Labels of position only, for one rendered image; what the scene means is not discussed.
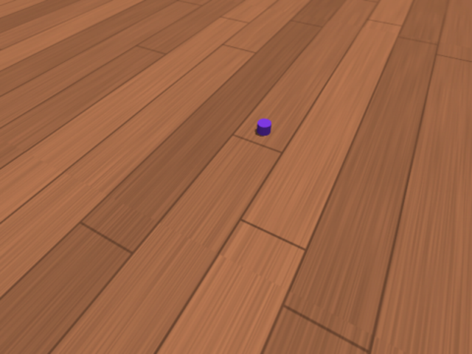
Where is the tin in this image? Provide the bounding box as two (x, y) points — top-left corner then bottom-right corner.
(257, 119), (271, 136)

